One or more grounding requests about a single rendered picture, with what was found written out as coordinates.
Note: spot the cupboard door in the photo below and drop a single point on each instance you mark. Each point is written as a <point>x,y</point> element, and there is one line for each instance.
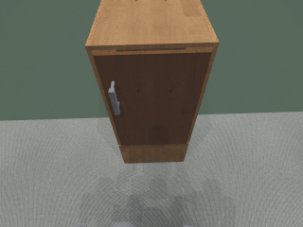
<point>158,92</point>

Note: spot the handle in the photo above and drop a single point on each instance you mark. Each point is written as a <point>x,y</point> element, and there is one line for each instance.
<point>113,98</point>

